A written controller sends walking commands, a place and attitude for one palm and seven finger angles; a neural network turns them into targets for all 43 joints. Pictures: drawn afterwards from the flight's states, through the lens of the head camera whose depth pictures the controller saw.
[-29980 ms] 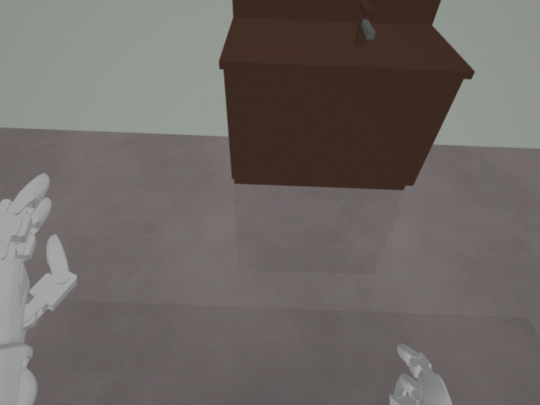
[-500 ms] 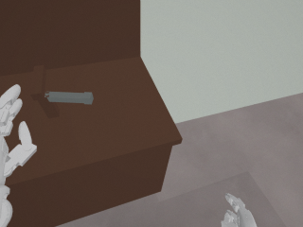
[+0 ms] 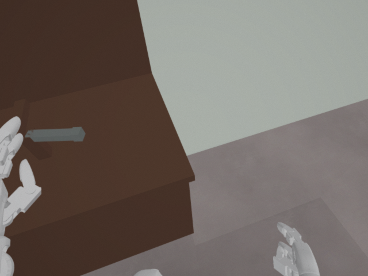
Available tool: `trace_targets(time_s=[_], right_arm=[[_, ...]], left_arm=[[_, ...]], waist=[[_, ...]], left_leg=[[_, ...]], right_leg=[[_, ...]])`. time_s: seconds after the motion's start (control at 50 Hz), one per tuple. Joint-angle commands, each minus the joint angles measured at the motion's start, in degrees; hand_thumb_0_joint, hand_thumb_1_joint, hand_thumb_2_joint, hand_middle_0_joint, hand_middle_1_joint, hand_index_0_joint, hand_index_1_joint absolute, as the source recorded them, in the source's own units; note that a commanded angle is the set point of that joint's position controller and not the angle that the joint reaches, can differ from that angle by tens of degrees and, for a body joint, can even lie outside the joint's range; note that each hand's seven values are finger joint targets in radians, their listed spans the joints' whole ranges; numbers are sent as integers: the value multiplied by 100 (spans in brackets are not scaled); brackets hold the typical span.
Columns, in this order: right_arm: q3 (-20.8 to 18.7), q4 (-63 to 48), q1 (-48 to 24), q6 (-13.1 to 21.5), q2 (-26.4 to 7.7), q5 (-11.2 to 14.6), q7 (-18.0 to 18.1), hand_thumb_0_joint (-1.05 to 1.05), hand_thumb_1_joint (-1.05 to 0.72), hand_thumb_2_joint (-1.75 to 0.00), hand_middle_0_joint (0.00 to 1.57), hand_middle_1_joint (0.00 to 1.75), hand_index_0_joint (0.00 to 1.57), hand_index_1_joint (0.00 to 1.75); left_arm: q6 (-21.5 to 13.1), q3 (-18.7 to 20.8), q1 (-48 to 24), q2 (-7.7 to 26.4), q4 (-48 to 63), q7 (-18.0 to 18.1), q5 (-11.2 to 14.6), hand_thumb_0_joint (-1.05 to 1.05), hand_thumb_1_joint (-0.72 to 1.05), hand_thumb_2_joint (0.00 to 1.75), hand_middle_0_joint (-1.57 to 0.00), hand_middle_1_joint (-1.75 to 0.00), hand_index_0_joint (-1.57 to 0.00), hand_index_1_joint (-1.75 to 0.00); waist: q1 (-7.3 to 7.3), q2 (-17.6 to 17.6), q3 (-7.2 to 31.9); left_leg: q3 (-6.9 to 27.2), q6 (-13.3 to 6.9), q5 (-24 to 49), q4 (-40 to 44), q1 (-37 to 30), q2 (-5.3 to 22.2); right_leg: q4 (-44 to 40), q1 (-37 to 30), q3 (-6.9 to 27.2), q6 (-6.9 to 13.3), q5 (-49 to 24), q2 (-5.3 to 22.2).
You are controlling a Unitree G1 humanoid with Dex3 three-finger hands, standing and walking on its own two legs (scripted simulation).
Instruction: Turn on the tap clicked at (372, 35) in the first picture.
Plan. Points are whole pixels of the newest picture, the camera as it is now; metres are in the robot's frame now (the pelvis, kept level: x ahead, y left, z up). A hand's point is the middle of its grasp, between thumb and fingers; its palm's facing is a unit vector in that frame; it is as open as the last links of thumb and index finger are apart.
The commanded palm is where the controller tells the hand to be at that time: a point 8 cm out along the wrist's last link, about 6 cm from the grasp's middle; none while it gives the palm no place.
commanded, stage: come to a stop and stand still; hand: left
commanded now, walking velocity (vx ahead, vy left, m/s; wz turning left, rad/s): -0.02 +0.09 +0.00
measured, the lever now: (77, 134) +0.44 +0.33 +0.03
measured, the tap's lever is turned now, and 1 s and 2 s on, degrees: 71 71 71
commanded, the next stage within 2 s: none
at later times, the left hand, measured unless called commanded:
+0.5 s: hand (8, 175) +0.23 +0.28 +0.18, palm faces +0.39 -0.75 -0.54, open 7.4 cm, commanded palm +0.14 +0.31 +0.16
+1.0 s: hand out of the picture +0.20 +0.37 +0.16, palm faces +0.38 -0.85 -0.36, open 7.4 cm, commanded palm +0.14 +0.40 +0.16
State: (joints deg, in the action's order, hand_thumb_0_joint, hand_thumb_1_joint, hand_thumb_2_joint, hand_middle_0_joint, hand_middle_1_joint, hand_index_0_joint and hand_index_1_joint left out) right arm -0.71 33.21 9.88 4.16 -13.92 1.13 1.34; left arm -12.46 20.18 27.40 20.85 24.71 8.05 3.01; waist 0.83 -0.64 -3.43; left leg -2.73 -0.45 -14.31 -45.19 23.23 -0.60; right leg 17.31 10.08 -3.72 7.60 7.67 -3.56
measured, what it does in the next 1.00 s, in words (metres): steps to the left: left foot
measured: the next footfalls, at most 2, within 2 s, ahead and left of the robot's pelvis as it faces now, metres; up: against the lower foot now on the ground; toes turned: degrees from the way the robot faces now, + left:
left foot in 0.38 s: +0.01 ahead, +0.19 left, +0.00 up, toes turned +1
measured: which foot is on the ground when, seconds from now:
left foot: up 0.00-0.36, down 0.38-1.00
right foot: down 0.00-1.00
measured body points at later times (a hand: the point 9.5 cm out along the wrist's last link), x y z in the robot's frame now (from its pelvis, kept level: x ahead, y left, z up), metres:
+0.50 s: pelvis -0.03 +0.03 -0.02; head +0.03 -0.01 +0.42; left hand +0.20 +0.32 +0.21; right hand +0.14 -0.20 -0.13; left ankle -0.04 +0.17 -0.75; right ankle +0.02 +0.00 -0.75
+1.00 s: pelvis -0.03 +0.13 -0.02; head -0.03 +0.15 +0.43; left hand +0.17 +0.42 +0.18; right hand +0.15 -0.08 -0.08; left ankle -0.03 +0.19 -0.75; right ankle +0.02 +0.00 -0.75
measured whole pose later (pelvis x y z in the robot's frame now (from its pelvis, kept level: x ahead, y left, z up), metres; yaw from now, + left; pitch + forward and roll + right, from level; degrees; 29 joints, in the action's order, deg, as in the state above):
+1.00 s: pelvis -0.03 +0.13 -0.02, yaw -2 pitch -2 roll +0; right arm 2.3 31.8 13.5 9.1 -10.2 0.7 0.4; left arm -13.8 20.1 18.8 20.8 22.3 4.1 0.4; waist 2.6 -2.3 -1.7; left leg -3.4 -5.3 -15.4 -27.9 10.4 -4.5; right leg 28.1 15.3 -0.3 -0.3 10.5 0.7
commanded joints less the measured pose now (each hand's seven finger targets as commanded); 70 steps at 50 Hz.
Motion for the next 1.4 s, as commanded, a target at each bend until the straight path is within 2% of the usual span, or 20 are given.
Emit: trace_targets(time_s=[0.0,0.26,0.28,0.3,0.32,0.34,0.38,0.42,0.48,0.5,0.56,0.6,0.62,0.66,0.7,0.74,0.8,0.92,1.2,1.38], right_arm=[[-193,-925,-427,194,-444,76,13,0,-90,-90,20,30,20,30],[-166,-985,-292,102,-438,12,135,0,-90,-90,20,30,20,30],[-195,-670,517,556,-375,-4,114,0,-90,-90,20,30,20,30],[-216,55,199,577,-348,91,164,0,-90,-90,20,30,20,30],[-421,-469,137,516,-553,-27,60,0,-90,-90,20,30,20,30],[-392,-644,-25,434,-535,32,-33,0,-90,-90,20,30,20,30],[-495,-882,156,351,-658,224,-284,0,-90,-90,20,30,20,30],[-327,-1072,-63,276,-412,249,-397,0,-90,-90,20,30,20,30],[-231,-974,-175,342,-407,224,-295,0,-90,-90,20,30,20,30],[-187,-895,-229,378,-426,166,-225,0,-90,-90,20,30,20,30],[-67,-743,-221,547,-324,16,3,0,-90,-90,20,30,20,30],[-62,-666,-280,661,-371,-41,100,0,-90,-90,20,30,20,30],[-76,-656,-230,716,-377,-41,118,0,-90,-90,20,30,20,30],[-132,-693,-127,749,-511,-20,97,0,-90,-90,20,30,20,30],[-96,-714,-137,763,-446,8,90,0,-90,-90,20,30,20,30],[-41,-793,-178,785,-465,4,49,0,-90,-90,20,30,20,30],[-42,-844,-235,798,-438,40,-20,0,-90,-90,20,30,20,30],[-36,-951,-91,751,-441,-5,-66,0,-90,-90,20,30,20,30],[-111,-1049,-93,495,-403,-97,-179,0,-90,-90,20,30,20,30],[-187,-1030,-42,375,-451,-33,-61,0,-90,-90,20,30,20,30]], left_arm=[[-215,870,2,1032,842,140,57,0,90,90,-20,-30,-20,-30],[-41,656,-380,959,1359,257,1,0,90,90,-20,-30,-20,-30],[-778,3533,-6749,5337,2841,180,-626,0,90,90,-20,-30,-20,-30],[-664,2290,-4972,3520,-121,-39,-165,0,90,90,-20,-30,-20,-30],[-445,1467,-3484,2033,-522,-115,-141,0,90,90,-20,-30,-20,-30],[-374,1115,-2653,1599,-361,-293,24,0,90,90,-20,-30,-20,-30],[-406,1039,-591,1183,125,-492,172,0,90,90,-20,-30,-20,-30],[-401,916,345,1031,676,-461,239,0,90,90,-20,-30,-20,-30],[-543,1234,56,1398,1047,-290,261,0,90,90,-20,-30,-20,-30],[-560,1578,-113,1753,1214,-176,206,0,90,90,-20,-30,-20,-30],[-512,1353,-775,1512,1265,-91,160,0,90,90,-20,-30,-20,-30],[-502,1321,-1239,1645,1516,-59,83,0,90,90,-20,-30,-20,-30],[-498,1046,-1326,1368,1348,-106,78,0,90,90,-20,-30,-20,-30],[-466,881,-1429,1283,1213,-168,23,0,90,90,-20,-30,-20,-30],[-445,825,-1332,1248,1251,-240,-19,0,90,90,-20,-30,-20,-30],[-464,536,-1438,958,1353,-250,-114,0,90,90,-20,-30,-20,-30],[-430,657,-1300,1031,1137,-225,-189,0,90,90,-20,-30,-20,-30],[-481,468,-1623,850,945,-319,-241,0,90,90,-20,-30,-20,-30],[-409,708,-1051,1110,1592,-327,-190,0,90,90,-20,-30,-20,-30],[-387,749,-697,1035,1531,-252,-25,0,90,90,-20,-30,-20,-30]], waist=[[82,-658,1081],[87,-388,1105],[-270,-747,-396],[-137,1509,338],[45,2283,1189],[199,1911,1545],[307,215,1861],[234,-368,1820],[297,-1611,1373],[253,-1400,1445],[92,-620,1166],[86,-18,1023],[104,210,957],[173,253,871],[122,477,687],[104,743,555],[162,753,565],[101,645,250],[66,850,1101],[13,561,1301]], left_leg=[[153,-53,-153,212,415,108],[187,-248,-36,1855,-755,31],[-577,86,54,1792,-1048,-139],[140,-105,374,2447,-935,777],[450,-389,330,1966,-1429,960],[137,-498,385,1761,-1468,914],[-155,-363,535,1549,-1214,474],[-202,-193,317,1319,-375,204],[125,-141,-982,385,17,8],[191,-103,-996,420,-32,26],[218,-108,-503,1321,-888,-52],[301,-170,-227,2015,-1507,67],[385,-238,-269,2058,-1597,183],[585,-307,-370,2108,-1326,356],[682,-294,-1049,2375,-1363,384],[1035,-377,-1376,2931,-689,653],[1066,-409,-1078,3067,-225,833],[1278,-241,-1209,3315,90,924],[921,577,4168,2123,-2179,835],[836,507,3067,1955,-1370,633]], right_leg=[[-211,-1348,1481,-1229,-2618,1955],[-858,-792,1634,-1082,64,1641],[-1490,1437,630,-2361,-1256,679],[159,736,574,-1446,-51,1170],[1536,407,932,-1139,-222,943],[1811,229,908,-1265,-644,852],[1244,-465,1026,-1639,-1682,806],[854,-1322,1222,-1258,-2099,1154],[-139,-901,1827,-1256,-927,1589],[-144,-837,1968,-950,-734,1706],[-293,169,1759,-488,835,1580],[-170,551,1587,-511,1387,1365],[-138,654,1499,-616,1600,1248],[-84,434,1452,-826,1653,1055],[-27,804,1377,-592,2173,984],[679,265,849,-629,1469,644],[1184,-309,528,-700,530,558],[1226,-326,456,-680,443,488],[1034,255,103,-537,52,491],[1017,-600,385,-387,-1291,758]])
